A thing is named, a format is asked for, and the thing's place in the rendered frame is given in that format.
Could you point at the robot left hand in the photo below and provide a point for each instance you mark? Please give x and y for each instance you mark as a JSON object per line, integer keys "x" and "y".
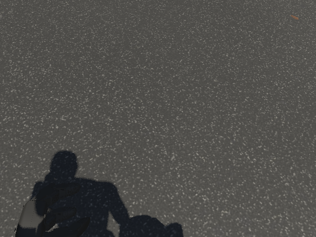
{"x": 37, "y": 217}

